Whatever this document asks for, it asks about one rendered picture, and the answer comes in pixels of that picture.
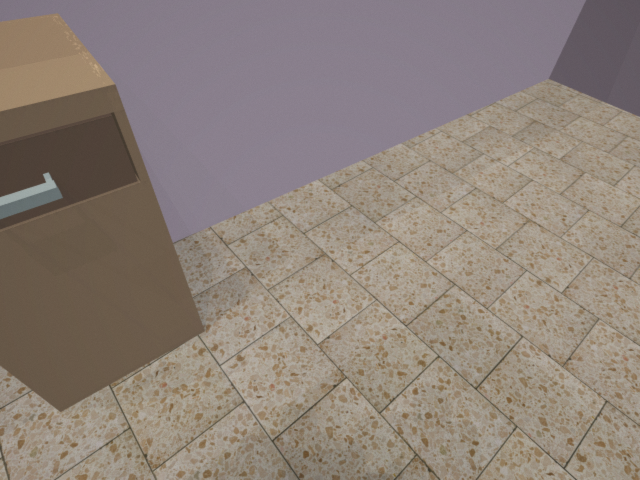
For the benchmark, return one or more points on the drawer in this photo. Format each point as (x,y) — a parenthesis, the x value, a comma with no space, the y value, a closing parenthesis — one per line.
(85,159)

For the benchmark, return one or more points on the cabinet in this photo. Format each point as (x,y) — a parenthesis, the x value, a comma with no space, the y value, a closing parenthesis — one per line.
(95,290)

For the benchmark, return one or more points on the handle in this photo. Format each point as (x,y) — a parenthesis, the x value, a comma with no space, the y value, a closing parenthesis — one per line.
(29,198)

